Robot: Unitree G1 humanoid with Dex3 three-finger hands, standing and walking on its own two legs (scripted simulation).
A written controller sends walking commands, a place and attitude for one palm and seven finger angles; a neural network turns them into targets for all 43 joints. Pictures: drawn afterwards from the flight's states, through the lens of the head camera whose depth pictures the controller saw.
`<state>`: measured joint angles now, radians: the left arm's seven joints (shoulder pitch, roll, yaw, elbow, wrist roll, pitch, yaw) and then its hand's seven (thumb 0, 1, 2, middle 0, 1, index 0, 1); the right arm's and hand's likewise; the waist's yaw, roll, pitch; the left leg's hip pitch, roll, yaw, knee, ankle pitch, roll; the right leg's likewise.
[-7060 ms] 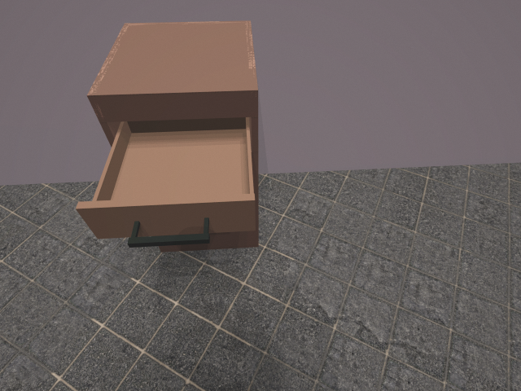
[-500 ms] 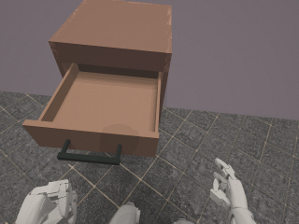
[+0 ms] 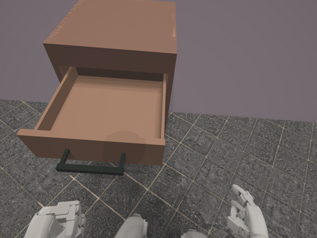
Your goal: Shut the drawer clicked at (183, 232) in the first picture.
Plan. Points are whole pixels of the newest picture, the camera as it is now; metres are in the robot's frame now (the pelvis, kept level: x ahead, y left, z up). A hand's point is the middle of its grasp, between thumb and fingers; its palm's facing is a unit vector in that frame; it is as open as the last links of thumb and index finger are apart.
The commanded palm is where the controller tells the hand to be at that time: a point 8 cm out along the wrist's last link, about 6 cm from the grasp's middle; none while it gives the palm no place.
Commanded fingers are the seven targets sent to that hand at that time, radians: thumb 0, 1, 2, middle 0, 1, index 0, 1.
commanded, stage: raise the hand and make a fist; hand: left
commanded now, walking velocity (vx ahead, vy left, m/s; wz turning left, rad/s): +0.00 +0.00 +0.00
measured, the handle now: (92, 162) +0.31 +0.21 -0.02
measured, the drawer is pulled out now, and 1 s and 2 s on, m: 0.30 0.30 0.30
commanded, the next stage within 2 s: bring the fist close to the handle in 0.08 s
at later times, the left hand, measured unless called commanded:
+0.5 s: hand (84, 220) +0.16 +0.17 +0.04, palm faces +0.07 -0.99 -0.07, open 3.2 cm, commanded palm +0.12 +0.23 +0.05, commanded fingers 0.00 0.90 0.90 -1.40 -1.60 -1.40 -1.60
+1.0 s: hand (91, 211) +0.19 +0.18 -0.01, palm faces +0.02 -1.00 -0.02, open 3.2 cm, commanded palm +0.16 +0.23 +0.00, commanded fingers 0.00 0.90 0.90 -1.40 -1.60 -1.40 -1.60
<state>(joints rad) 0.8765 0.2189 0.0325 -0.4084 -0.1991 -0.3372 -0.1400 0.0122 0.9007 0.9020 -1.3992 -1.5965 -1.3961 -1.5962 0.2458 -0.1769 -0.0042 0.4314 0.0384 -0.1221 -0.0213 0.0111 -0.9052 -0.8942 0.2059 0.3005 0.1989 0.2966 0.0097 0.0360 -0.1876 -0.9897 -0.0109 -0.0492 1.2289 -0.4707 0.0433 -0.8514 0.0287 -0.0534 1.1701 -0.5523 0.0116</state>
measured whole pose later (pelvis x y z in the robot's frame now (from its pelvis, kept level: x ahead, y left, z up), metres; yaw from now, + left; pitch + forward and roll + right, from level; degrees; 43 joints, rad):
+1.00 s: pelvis +0.00 -0.02 -0.05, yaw -1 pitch +21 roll -5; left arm 0.58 0.22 0.16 -0.09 -0.29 -0.50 -0.28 0.01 0.90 0.90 -1.40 -1.60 -1.40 -1.60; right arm 0.14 -0.20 -0.02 0.55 0.02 -0.18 -0.04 0.01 -0.91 -0.89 0.20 0.30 0.20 0.30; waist 0.01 0.03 -0.21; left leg -1.26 0.00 -0.08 1.44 -0.55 0.01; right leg -1.12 0.05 -0.09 1.39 -0.64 -0.02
